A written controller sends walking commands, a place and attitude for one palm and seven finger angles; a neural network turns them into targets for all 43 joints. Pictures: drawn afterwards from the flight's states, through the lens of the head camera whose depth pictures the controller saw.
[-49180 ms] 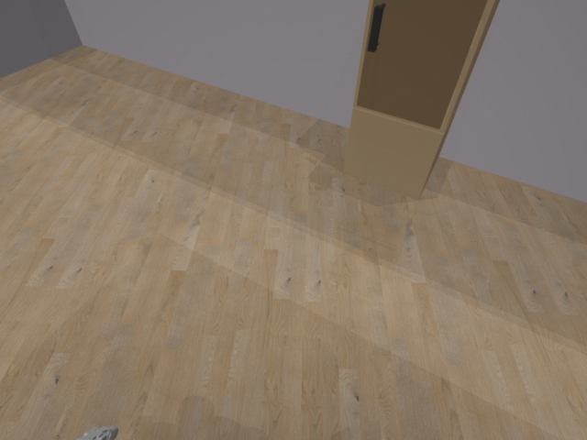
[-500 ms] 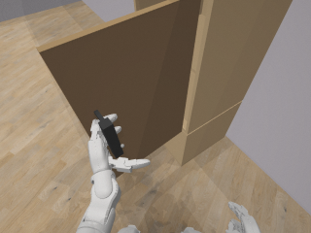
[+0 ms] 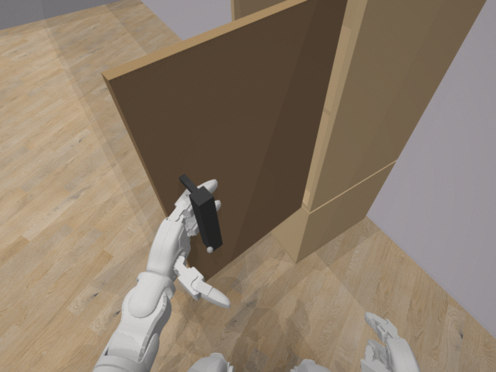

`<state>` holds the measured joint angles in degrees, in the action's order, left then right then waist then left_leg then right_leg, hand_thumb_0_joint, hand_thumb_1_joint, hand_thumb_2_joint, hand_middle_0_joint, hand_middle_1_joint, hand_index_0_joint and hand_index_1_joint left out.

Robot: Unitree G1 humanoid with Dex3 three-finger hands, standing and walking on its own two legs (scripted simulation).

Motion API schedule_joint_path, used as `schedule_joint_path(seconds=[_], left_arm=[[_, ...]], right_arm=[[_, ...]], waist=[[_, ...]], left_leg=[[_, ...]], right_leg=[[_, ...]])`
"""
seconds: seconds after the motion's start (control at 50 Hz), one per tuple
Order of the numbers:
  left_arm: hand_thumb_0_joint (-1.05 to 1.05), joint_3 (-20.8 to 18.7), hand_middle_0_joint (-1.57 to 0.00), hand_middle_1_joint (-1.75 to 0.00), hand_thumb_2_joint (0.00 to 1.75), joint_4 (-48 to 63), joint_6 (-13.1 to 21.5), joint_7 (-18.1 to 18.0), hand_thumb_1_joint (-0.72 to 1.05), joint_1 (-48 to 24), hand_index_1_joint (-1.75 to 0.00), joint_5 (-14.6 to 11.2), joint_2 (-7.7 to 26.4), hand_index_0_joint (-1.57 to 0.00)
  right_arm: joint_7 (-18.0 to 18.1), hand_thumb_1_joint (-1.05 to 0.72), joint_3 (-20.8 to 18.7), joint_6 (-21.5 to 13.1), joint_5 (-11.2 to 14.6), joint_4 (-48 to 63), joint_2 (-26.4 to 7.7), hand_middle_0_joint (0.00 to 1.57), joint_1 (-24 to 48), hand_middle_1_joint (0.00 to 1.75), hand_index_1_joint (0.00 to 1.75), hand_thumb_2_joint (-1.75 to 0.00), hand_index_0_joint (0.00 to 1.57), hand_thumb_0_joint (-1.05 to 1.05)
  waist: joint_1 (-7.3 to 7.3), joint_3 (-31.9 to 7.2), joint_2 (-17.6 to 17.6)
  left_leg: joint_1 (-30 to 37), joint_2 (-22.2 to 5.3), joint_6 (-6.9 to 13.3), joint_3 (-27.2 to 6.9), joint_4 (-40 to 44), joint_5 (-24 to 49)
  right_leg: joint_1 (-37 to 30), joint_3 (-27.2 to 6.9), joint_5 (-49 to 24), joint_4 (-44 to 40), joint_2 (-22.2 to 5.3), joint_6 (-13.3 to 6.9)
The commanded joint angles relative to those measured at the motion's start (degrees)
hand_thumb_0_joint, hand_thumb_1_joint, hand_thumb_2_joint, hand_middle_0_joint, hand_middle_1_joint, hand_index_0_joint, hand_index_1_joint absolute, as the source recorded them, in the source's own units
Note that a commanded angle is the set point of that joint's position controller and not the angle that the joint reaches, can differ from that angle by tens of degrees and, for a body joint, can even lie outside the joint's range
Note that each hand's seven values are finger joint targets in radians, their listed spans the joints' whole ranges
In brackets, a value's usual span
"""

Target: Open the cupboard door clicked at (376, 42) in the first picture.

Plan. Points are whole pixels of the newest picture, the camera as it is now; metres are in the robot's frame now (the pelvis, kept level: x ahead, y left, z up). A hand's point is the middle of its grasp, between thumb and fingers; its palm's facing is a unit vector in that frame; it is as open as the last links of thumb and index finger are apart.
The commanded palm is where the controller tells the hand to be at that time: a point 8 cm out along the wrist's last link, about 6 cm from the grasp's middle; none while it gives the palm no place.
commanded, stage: slide the hand sideways off the handle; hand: left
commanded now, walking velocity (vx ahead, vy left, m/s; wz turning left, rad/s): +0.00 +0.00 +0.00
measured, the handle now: (200, 213) +0.35 +0.11 +0.05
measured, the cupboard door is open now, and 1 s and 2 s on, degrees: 97 97 97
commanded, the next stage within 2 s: draw the hand back to the body in 0.98 s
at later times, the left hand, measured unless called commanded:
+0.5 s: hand (186, 272) +0.25 +0.11 +0.05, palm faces -0.09 -1.00 -0.02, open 16.2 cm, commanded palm +0.23 +0.17 +0.05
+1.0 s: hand (143, 298) +0.22 +0.16 +0.05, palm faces -0.06 -1.00 -0.05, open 16.3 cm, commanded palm +0.20 +0.22 +0.05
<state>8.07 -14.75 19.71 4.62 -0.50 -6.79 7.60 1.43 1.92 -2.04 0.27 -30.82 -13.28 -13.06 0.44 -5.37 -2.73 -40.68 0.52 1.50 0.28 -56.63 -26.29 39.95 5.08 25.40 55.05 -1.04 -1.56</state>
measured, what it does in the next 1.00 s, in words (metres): stands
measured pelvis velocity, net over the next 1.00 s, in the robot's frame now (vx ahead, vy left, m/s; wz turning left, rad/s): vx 0.02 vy -0.01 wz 0.00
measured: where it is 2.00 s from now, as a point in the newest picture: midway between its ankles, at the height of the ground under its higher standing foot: outside the picture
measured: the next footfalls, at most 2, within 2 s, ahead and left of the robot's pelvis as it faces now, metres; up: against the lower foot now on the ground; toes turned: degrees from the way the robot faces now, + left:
none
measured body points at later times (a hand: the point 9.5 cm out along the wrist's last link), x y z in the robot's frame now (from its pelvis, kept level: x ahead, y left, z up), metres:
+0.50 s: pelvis +0.01 +0.00 -0.01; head +0.07 -0.01 +0.44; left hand +0.25 +0.17 +0.05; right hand +0.19 -0.22 -0.09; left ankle +0.02 +0.10 -0.68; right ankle +0.02 -0.11 -0.68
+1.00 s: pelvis +0.02 -0.01 -0.02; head +0.07 -0.02 +0.43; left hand +0.21 +0.22 +0.05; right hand +0.20 -0.25 -0.09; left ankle +0.02 +0.10 -0.68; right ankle +0.02 -0.11 -0.68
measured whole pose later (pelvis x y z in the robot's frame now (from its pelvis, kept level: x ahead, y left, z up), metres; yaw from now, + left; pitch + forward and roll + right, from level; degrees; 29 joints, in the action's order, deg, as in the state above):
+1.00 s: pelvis +0.02 -0.01 -0.02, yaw +0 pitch +13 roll -2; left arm -8.2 6.7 19.3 17.6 27.3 -16.6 13.7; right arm 3.4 0.9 -6.4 1.4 -26.4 -14.2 -14.2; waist 0.5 -8.0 -2.5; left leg -45.5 -1.0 0.2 -1.4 -63.0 -30.5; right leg 44.1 6.5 29.3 60.2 0.4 -2.6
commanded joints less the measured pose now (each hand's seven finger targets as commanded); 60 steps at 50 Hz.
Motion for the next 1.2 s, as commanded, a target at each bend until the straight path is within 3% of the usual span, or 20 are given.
schedule_joint_path(seconds=[0.0, 0.02, 0.06, 0.1, 0.14, 0.22, 0.26, 0.34, 0.4, 0.5, 0.56, 0.6, 0.76, 0.84, 0.9, 0.96, 1.0, 1.08, 1.12, 1.18], left_arm=[[0.00, -4.4, -0.15, -0.30, 0.30, 14.1, 1.9, -0.9, -0.50, -9.1, -0.30, -2.9, -1.1, -0.15], [0.00, -3.8, -0.15, -0.30, 0.30, 15.9, 2.3, -2.0, -0.50, -8.4, -0.30, -1.6, -1.2, -0.15], [0.00, -3.6, -0.15, -0.30, 0.30, 16.6, 2.8, -3.5, -0.50, -5.4, -0.30, 0.3, -1.2, -0.15], [0.00, -4.0, -0.15, -0.30, 0.30, 18.3, 3.1, -4.4, -0.50, -3.1, -0.30, 1.9, 0.2, -0.15], [0.00, -4.8, -0.15, -0.30, 0.30, 19.1, 2.8, -4.4, -0.50, 0.7, -0.30, 1.9, 0.6, -0.15], [0.00, -6.8, -0.15, -0.30, 0.30, 24.0, 2.7, -3.8, -0.50, 3.1, -0.30, 1.7, 2.7, -0.15], [0.00, -6.4, -0.15, -0.30, 0.30, 24.9, 2.5, -3.0, -0.50, 6.3, -0.30, 0.4, 1.8, -0.15], [0.00, -5.7, -0.15, -0.30, 0.30, 29.5, 3.0, -1.5, -0.50, 9.9, -0.30, -0.5, 1.6, -0.15], [0.00, -6.4, -0.15, -0.30, 0.30, 29.8, 3.1, -0.4, -0.50, 11.1, -0.30, -1.0, 2.7, -0.15], [0.00, -8.9, -0.15, -0.30, 0.30, 31.9, 3.0, 2.1, -0.50, 15.6, -0.30, -1.9, 5.4, -0.15], [0.00, -9.1, -0.15, -0.30, 0.30, 34.2, 2.7, 3.6, -0.50, 18.9, -0.30, -3.1, 5.2, -0.15], [0.00, -10.6, -0.15, -0.30, 0.30, 34.1, 2.2, 4.3, -0.50, 22.0, -0.30, -3.9, 6.2, -0.15], [0.00, -15.8, -0.15, -0.30, 0.30, 34.1, 3.2, 8.4, -0.50, 23.5, -0.30, -7.2, 9.5, -0.15], [0.00, -18.2, -0.15, -0.30, 0.30, 34.7, 3.6, 11.1, -0.50, 23.6, -0.30, -9.0, 11.7, -0.15], [0.00, -20.8, -0.15, -0.30, 0.30, 33.7, 3.3, 12.7, -0.50, 26.7, -0.30, -10.7, 13.0, -0.15], [0.00, -19.5, -0.15, -0.30, 0.30, 34.5, 3.4, 14.1, -0.50, 26.0, -0.30, -11.5, 12.0, -0.15], [0.00, -18.2, -0.15, -0.30, 0.30, 34.0, 3.3, 14.2, -0.50, 24.5, -0.30, -11.7, 11.3, -0.15], [0.00, -20.5, -0.15, -0.30, 0.30, 35.5, 3.0, 13.3, -0.50, 26.4, -0.30, -11.4, 13.3, -0.15], [0.00, -21.5, -0.15, -0.30, 0.30, 39.5, 2.6, 12.5, -0.50, 26.4, -0.30, -11.1, 14.9, -0.15], [0.00, -23.0, -0.15, -0.30, 0.30, 40.2, 1.0, 11.3, -0.50, 28.8, -0.30, -11.3, 15.1, -0.15]], right_arm=[[0.1, -0.90, -2.6, -4.5, 0.6, 9.9, -6.3, 0.20, 3.8, 0.30, 0.30, -0.90, 0.20, 0.00], [-0.3, -0.90, -2.7, -4.6, 0.4, 10.3, -6.0, 0.20, 3.7, 0.30, 0.30, -0.90, 0.20, 0.00], [-1.0, -0.90, -3.0, -4.5, 0.1, 10.7, -5.9, 0.20, 3.2, 0.30, 0.30, -0.90, 0.20, 0.00], [-1.4, -0.90, -3.2, -4.3, -0.2, 11.1, -6.0, 0.20, 2.7, 0.30, 0.30, -0.90, 0.20, 0.00], [-1.6, -0.90, -3.2, -3.8, -0.1, 12.2, -5.9, 0.20, 2.9, 0.30, 0.30, -0.90, 0.20, 0.00], [-1.1, -0.90, -3.3, -3.4, 0.0, 12.9, -5.7, 0.20, 3.0, 0.30, 0.30, -0.90, 0.20, 0.00], [-1.0, -0.90, -3.2, -3.6, 0.2, 13.0, -5.5, 0.20, 2.6, 0.30, 0.30, -0.90, 0.20, 0.00], [-0.6, -0.90, -3.2, -4.5, 0.3, 13.4, -5.5, 0.20, 2.5, 0.30, 0.30, -0.90, 0.20, 0.00], [-0.2, -0.90, -3.2, -5.1, 0.3, 13.1, -6.0, 0.20, 2.0, 0.30, 0.30, -0.90, 0.20, 0.00], [0.3, -0.90, -3.4, -5.7, 0.4, 13.5, -6.2, 0.20, 1.7, 0.30, 0.30, -0.90, 0.20, 0.00], [0.4, -0.90, -3.5, -6.1, 0.6, 14.3, -6.1, 0.20, 1.4, 0.30, 0.30, -0.90, 0.20, 0.00], [0.6, -0.90, -3.4, -6.2, 0.5, 14.5, -6.2, 0.20, 1.2, 0.30, 0.30, -0.90, 0.20, 0.00], [1.5, -0.90, -3.5, -6.7, 0.9, 14.3, -6.5, 0.20, 1.6, 0.30, 0.30, -0.90, 0.20, 0.00], [2.1, -0.90, -3.5, -7.2, 1.0, 13.9, -6.8, 0.20, 1.7, 0.30, 0.30, -0.90, 0.20, 0.00], [2.5, -0.90, -3.8, -7.5, 1.2, 13.6, -6.7, 0.20, 1.8, 0.30, 0.30, -0.90, 0.20, 0.00], [2.6, -0.90, -3.8, -8.1, 1.4, 13.6, -6.8, 0.20, 2.2, 0.30, 0.30, -0.90, 0.20, 0.00], [2.6, -0.90, -3.6, -8.6, 1.3, 13.5, -7.0, 0.20, 2.2, 0.30, 0.30, -0.90, 0.20, 0.00], [2.6, -0.90, -4.1, -8.9, 1.5, 13.8, -6.9, 0.20, 2.0, 0.30, 0.30, -0.90, 0.20, 0.00], [2.7, -0.90, -3.8, -8.8, 1.6, 14.5, -6.7, 0.20, 2.3, 0.30, 0.30, -0.90, 0.20, 0.00], [2.8, -0.90, -3.6, -8.6, 2.1, 14.3, -6.2, 0.20, 2.5, 0.30, 0.30, -0.90, 0.20, 0.00]], waist=[[-0.11, -13.9, 4.8], [-0.15, -14.4, 2.7], [-0.31, -13.8, 4.3], [0.08, -14.5, 3.5], [0.40, -13.8, 4.5], [0.56, -14.5, 2.7], [0.04, -13.5, 3.5], [-0.43, -14.1, 1.2], [-1.26, -12.8, 4.0], [-0.67, -13.9, 2.7], [-0.61, -14.9, 2.0], [-0.30, -14.6, 3.6], [-1.18, -12.2, 3.8], [-1.09, -13.4, 1.6], [-0.53, -13.8, 2.3], [-0.88, -13.3, 1.1], [-1.41, -11.6, 1.3], [-0.17, -13.3, 1.8], [0.44, -14.9, -0.7], [0.83, -13.3, -1.2]], left_leg=[[6.5, 0.7, -0.7, -3.3, 9.9, 6.9], [7.2, 0.6, -0.8, -3.2, 9.8, 7.7], [6.6, 0.3, -0.8, -3.0, 9.3, 8.3], [6.2, 0.2, -0.8, -3.0, 8.9, 9.7], [5.5, 0.1, -0.8, -2.6, 9.0, 9.1], [5.6, 0.0, -0.9, -2.2, 8.6, 10.5], [5.4, 0.1, -0.8, -2.0, 8.2, 11.2], [6.3, 0.0, -1.0, -2.4, 7.5, 13.0], [4.6, 0.0, -0.8, -2.9, 6.5, 12.2], [3.5, 0.5, -0.7, -2.4, 5.2, 12.8], [3.9, 0.6, -0.8, -2.2, 4.5, 14.2], [2.9, 0.6, -0.7, -2.3, 4.1, 14.6], [-1.3, 0.9, -0.7, -1.8, 1.4, 10.7], [-1.6, 0.8, -0.7, -2.0, 0.6, 11.3], [-1.8, 0.8, -0.7, -2.3, 0.6, 12.6], [-1.0, 0.7, -0.7, -2.5, 0.8, 12.2], [-1.4, 0.7, -0.6, -2.7, 0.7, 11.4], [-0.6, 0.6, -0.7, -2.7, 1.7, 10.8], [1.6, 0.7, -0.6, -2.7, 3.0, 11.8], [3.7, 0.5, -0.8, -2.9, 5.4, 12.3]], right_leg=[[-7.0, -2.1, -6.6, -8.2, 1.3, -0.8], [-6.5, -2.0, -7.3, -7.6, 1.1, -0.9], [-5.7, -1.9, -7.9, -6.8, 1.2, -0.8], [-6.0, -2.1, -9.0, -5.9, 1.3, -1.1], [-6.6, -2.2, -9.0, -6.2, 1.5, -1.0], [-7.6, -2.6, -10.8, -5.8, 1.6, -1.0], [-8.0, -2.5, -12.4, -6.1, 1.8, -0.9], [-6.8, -2.1, -13.5, -5.0, 1.9, -0.8], [-6.0, -2.1, -13.0, -4.8, 2.0, -0.7], [-6.7, -2.8, -14.3, -4.2, 1.8, -0.6], [-6.9, -2.8, -16.2, -3.8, 1.7, -0.3], [-7.5, -2.9, -16.7, -3.9, 1.9, -0.3], [-6.7, -5.7, -13.2, -5.3, 1.3, 0.4], [-7.3, -6.6, -13.6, -5.3, 1.0, 0.5], [-8.3, -6.4, -15.4, -5.2, 1.2, 0.6], [-6.8, -5.7, -14.1, -5.0, 1.3, 0.5], [-5.3, -5.5, -11.7, -5.1, 1.6, 0.3], [-5.8, -4.9, -9.7, -5.2, 1.7, 0.1], [-7.6, -4.6, -10.2, -5.5, 1.9, -0.2], [-8.7, -3.3, -11.0, -6.5, 2.2, -0.2]])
